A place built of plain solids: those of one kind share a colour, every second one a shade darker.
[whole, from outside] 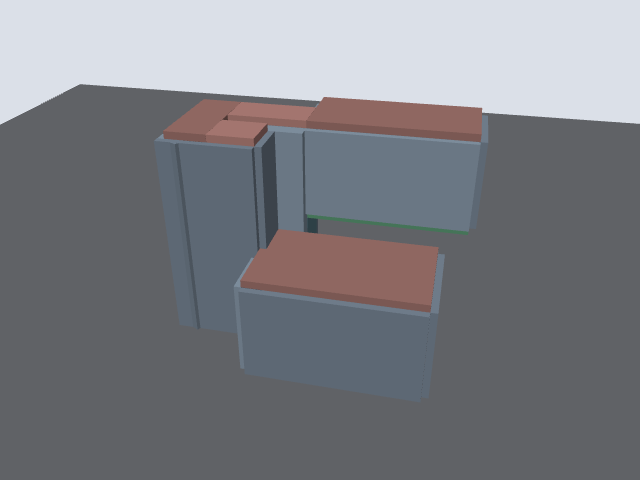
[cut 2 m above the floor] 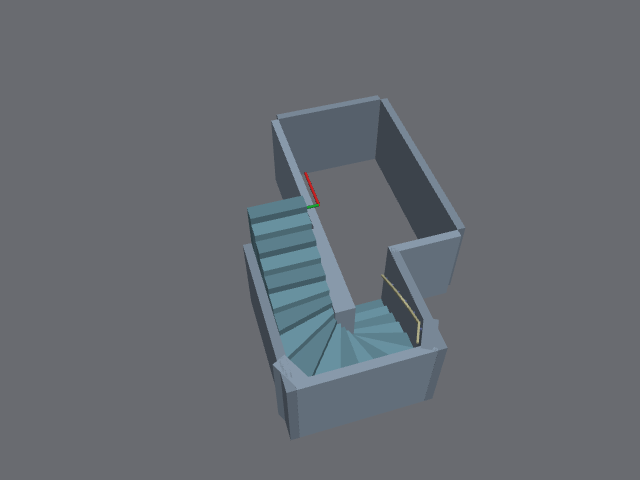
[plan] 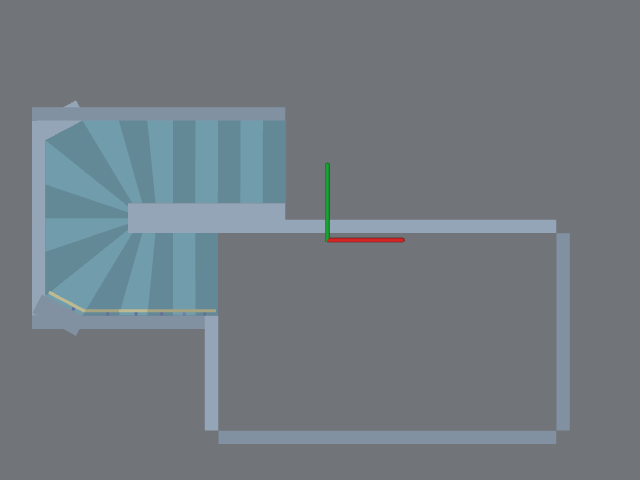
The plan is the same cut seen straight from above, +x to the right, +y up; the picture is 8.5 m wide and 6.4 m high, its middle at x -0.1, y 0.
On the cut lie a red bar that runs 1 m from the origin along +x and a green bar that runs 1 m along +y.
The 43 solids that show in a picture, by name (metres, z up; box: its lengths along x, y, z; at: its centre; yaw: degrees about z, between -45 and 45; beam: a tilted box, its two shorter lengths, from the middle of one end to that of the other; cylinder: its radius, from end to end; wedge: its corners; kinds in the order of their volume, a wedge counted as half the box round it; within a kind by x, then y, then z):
{
 "wall_1": {"box": [0.18, 2.6, 5.62], "at": [-3.85, 0.29, 2.76]},
 "wall_2": {"box": [0.66, 0.28, 5.87], "at": [-3.58, -1.0, 2.64], "yaw": -27.8},
 "wall_3": {"box": [0.66, 0.28, 5.87], "at": [-3.58, 1.59, 2.64], "yaw": 27.8},
 "wall_4": {"box": [2.48, 0.18, 5.62], "at": [-2.7, -1.1, 2.76]},
 "wall_5": {"box": [3.38, 0.18, 5.62], "at": [-2.25, 1.68, 2.76]},
 "wall_6": {"box": [2.1, 0.4, 5.87], "at": [-1.61, 0.29, 2.64]},
 "wall_7": {"box": [0.18, 1.53, 2.63], "at": [-1.55, -1.77, 1.26]},
 "wall_8": {"box": [0.18, 1.1, 3.0], "at": [-1.37, -0.46, 4.08]},
 "wall_9": {"box": [4.51, 0.18, 2.63], "at": [0.8, -2.63, 1.26]},
 "wall_10": {"box": [4.51, 0.18, 2.63], "at": [0.8, 0.18, 1.26]},
 "wall_11": {"box": [4.32, 0.18, 2.37], "at": [1.6, 0.4, 4.39]},
 "wall_12": {"box": [0.18, 2.63, 2.63], "at": [3.14, -1.23, 1.26]},
 "wall_13": {"box": [0.18, 2.05, 2.37], "at": [3.85, 1.52, 4.39]},
 "tread_1": {"wedge": [[-3.77, -0.75, -0.05], [-3.77, -0.75, 0.96], [-3.27, -1.01, -0.05], [-3.27, -1.01, 0.96], [-2.66, 0.14, -0.05], [-2.66, 0.14, 0.96], [-2.6, 0.09, -0.05], [-2.6, 0.09, 0.96]]},
 "tread_2": {"wedge": [[-3.76, -0.75, -0.05], [-3.76, -0.75, 1.12], [-3.76, -0.15, -0.05], [-3.76, -0.15, 1.12], [-2.66, 0.13, -0.05], [-2.66, 0.13, 1.12], [-2.66, 0.22, -0.05], [-2.66, 0.22, 1.12]]},
 "tread_3": {"wedge": [[-3.76, -0.16, -0.05], [-3.76, -0.16, 1.28], [-3.76, 0.29, -0.05], [-3.76, 0.29, 1.28], [-2.66, 0.22, -0.05], [-2.66, 0.22, 1.28], [-2.66, 0.29, -0.05], [-2.66, 0.29, 1.28]]},
 "tread_4": {"wedge": [[-3.76, 0.29, -0.05], [-3.76, 0.29, 1.44], [-3.76, 0.74, -0.05], [-3.76, 0.74, 1.44], [-2.66, 0.29, -0.05], [-2.66, 0.29, 1.44], [-2.66, 0.37, -0.05], [-2.66, 0.37, 1.44]]},
 "tread_5": {"wedge": [[-3.76, 0.74, -0.05], [-3.76, 0.74, 1.6], [-3.76, 1.34, -0.05], [-3.76, 1.34, 1.6], [-2.66, 0.37, -0.05], [-2.66, 0.37, 1.6], [-2.66, 0.46, -0.05], [-2.66, 0.46, 1.6]]},
 "tread_6": {"wedge": [[-3.76, 1.33, -0.05], [-3.76, 1.33, 1.76], [-3.26, 1.6, -0.05], [-3.26, 1.6, 1.76], [-2.66, 0.45, -0.05], [-2.66, 0.45, 1.76], [-2.6, 0.49, -0.05], [-2.6, 0.49, 1.76]]},
 "tread_7": {"wedge": [[-3.27, -1.01, -0.05], [-3.27, -1.01, 0.8], [-2.78, -1.01, -0.05], [-2.78, -1.01, 0.8], [-2.61, 0.09, -0.05], [-2.61, 0.09, 0.8], [-2.47, 0.09, -0.05], [-2.47, 0.09, 0.8]]},
 "tread_8": {"wedge": [[-3.27, 1.59, -0.05], [-3.27, 1.59, 1.92], [-2.78, 1.59, -0.05], [-2.78, 1.59, 1.92], [-2.6, 0.49, -0.05], [-2.6, 0.49, 1.92], [-2.47, 0.49, -0.05], [-2.47, 0.49, 1.92]]},
 "tread_9": {"wedge": [[-2.78, -1.01, -0.05], [-2.78, -1.01, 0.64], [-2.47, 0.09, -0.05], [-2.47, 0.09, 0.64], [-2.4, -1.01, -0.05], [-2.4, -1.01, 0.64], [-2.29, 0.09, -0.05], [-2.29, 0.09, 0.64]]},
 "tread_10": {"wedge": [[-2.78, 1.59, -0.05], [-2.78, 1.59, 2.08], [-2.47, 0.49, -0.05], [-2.47, 0.49, 2.08], [-2.4, 1.59, -0.05], [-2.4, 1.59, 2.08], [-2.29, 0.49, -0.05], [-2.29, 0.49, 2.08]]},
 "tread_11": {"wedge": [[-2.4, -1.01, -0.05], [-2.4, -1.01, 0.48], [-2.3, 0.09, -0.05], [-2.3, 0.09, 0.48], [-2.06, -1.01, -0.05], [-2.06, -1.01, 0.48], [-2.06, 0.09, -0.05], [-2.06, 0.09, 0.48]]},
 "tread_12": {"wedge": [[-2.4, 1.59, -0.05], [-2.4, 1.59, 2.24], [-2.29, 0.49, -0.05], [-2.29, 0.49, 2.24], [-2.06, 0.49, -0.05], [-2.06, 0.49, 2.24], [-2.06, 1.59, -0.05], [-2.06, 1.59, 2.24]]},
 "tread_13": {"wedge": [[-2.06, -1.01, -0.05], [-2.06, -1.01, 0.32], [-2.06, 0.09, -0.05], [-2.06, 0.09, 0.32], [-1.76, -1.01, -0.05], [-1.76, -1.01, 0.32], [-1.76, 0.09, -0.05], [-1.76, 0.09, 0.32]]},
 "tread_14": {"wedge": [[-2.06, 0.49, -0.05], [-2.06, 0.49, 2.4], [-2.06, 1.59, -0.05], [-2.06, 1.59, 2.4], [-1.76, 0.49, -0.05], [-1.76, 0.49, 2.4], [-1.76, 1.59, -0.05], [-1.76, 1.59, 2.4]]},
 "tread_15": {"wedge": [[-1.77, 0.09, -0.05], [-1.77, 0.09, 0.16], [-1.76, -1.01, -0.05], [-1.76, -1.01, 0.16], [-1.46, -1.01, -0.05], [-1.46, -1.01, 0.16], [-1.46, 0.09, -0.05], [-1.46, 0.09, 0.16]]},
 "tread_16": {"wedge": [[-1.76, 0.49, -0.05], [-1.76, 0.49, 2.56], [-1.76, 1.59, -0.05], [-1.76, 1.59, 2.56], [-1.46, 0.49, -0.05], [-1.46, 0.49, 2.56], [-1.46, 1.59, -0.05], [-1.46, 1.59, 2.56]]},
 "tread_17": {"wedge": [[-1.46, 0.49, -0.05], [-1.46, 0.49, 2.72], [-1.46, 1.59, -0.05], [-1.46, 1.59, 2.72], [-1.16, 0.49, -0.05], [-1.16, 0.49, 2.72], [-1.16, 1.59, -0.05], [-1.16, 1.59, 2.72]]},
 "tread_18": {"wedge": [[-1.16, 0.49, -0.05], [-1.16, 0.49, 2.88], [-1.16, 1.59, -0.05], [-1.16, 1.59, 2.88], [-0.86, 0.49, -0.05], [-0.86, 0.49, 2.88], [-0.86, 1.59, -0.05], [-0.86, 1.59, 2.88]]},
 "tread_19": {"wedge": [[-0.86, 0.49, -0.05], [-0.86, 0.49, 3.04], [-0.86, 1.59, -0.05], [-0.86, 1.59, 3.04], [-0.56, 0.49, -0.05], [-0.56, 0.49, 3.04], [-0.56, 1.59, -0.05], [-0.56, 1.59, 3.04]]},
 "roof_1": {"box": [1.1, 2.6, 0.2], "at": [-3.21, 0.29, 5.67]},
 "roof_2": {"box": [1.2, 1.1, 0.2], "at": [-2.06, -0.46, 5.67]},
 "roof_3": {"box": [2.1, 1.1, 0.2], "at": [-1.61, 1.04, 5.67]},
 "roof_4": {"box": [4.51, 2.63, 0.2], "at": [0.8, -1.23, 2.68]},
 "roof_5": {"box": [4.32, 2.05, 0.2], "at": [1.6, 1.52, 5.67]},
 "floor_1": {"box": [4.32, 2.05, 0.2], "at": [1.6, 1.52, 3.1]},
 "guard_rail_1": {"wedge": [[-3.72, -0.72, 2.02], [-3.72, -0.72, 2.07], [-3.7, -0.68, 2.02], [-3.7, -0.68, 2.07], [-3.25, -0.97, 1.87], [-3.25, -0.97, 1.91], [-3.23, -0.93, 1.87], [-3.23, -0.93, 1.91]]},
 "guard_rail_2": {"wedge": [[-3.27, -0.96, 1.87], [-3.27, -0.96, 1.91], [-3.27, -0.92, 1.87], [-3.27, -0.92, 1.91], [-2.78, -0.96, 1.71], [-2.78, -0.96, 1.75], [-2.78, -0.92, 1.71], [-2.78, -0.92, 1.75]]},
 "guard_rail_3": {"wedge": [[-2.78, -0.96, 1.71], [-2.78, -0.96, 1.75], [-2.78, -0.92, 1.71], [-2.78, -0.92, 1.75], [-2.4, -0.96, 1.55], [-2.4, -0.96, 1.59], [-2.4, -0.92, 1.55], [-2.4, -0.92, 1.59]]},
 "guard_rail_4": {"wedge": [[-2.4, -0.96, 1.55], [-2.4, -0.96, 1.59], [-2.4, -0.92, 1.55], [-2.4, -0.92, 1.59], [-2.06, -0.96, 1.38], [-2.06, -0.96, 1.43], [-2.06, -0.92, 1.38], [-2.06, -0.92, 1.43]]},
 "guard_rail_5": {"wedge": [[-2.06, -0.96, 1.38], [-2.06, -0.96, 1.43], [-2.06, -0.92, 1.38], [-2.06, -0.92, 1.43], [-1.49, -0.96, 1.08], [-1.49, -0.96, 1.13], [-1.49, -0.92, 1.08], [-1.49, -0.92, 1.13]]}
}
